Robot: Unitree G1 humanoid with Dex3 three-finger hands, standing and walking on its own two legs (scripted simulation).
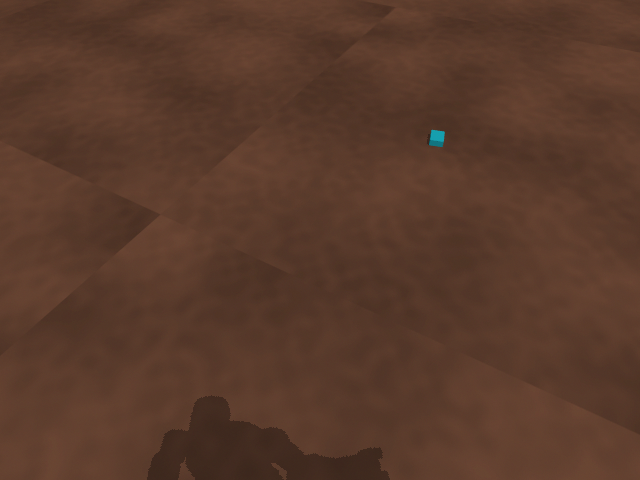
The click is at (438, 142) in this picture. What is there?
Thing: flat box
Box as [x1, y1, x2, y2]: [429, 130, 444, 146]
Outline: 431,130 429,144 442,146 444,131
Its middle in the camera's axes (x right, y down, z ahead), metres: +0.62 -0.57 +2.09
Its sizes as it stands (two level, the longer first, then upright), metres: 0.096 0.070 0.033
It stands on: the floor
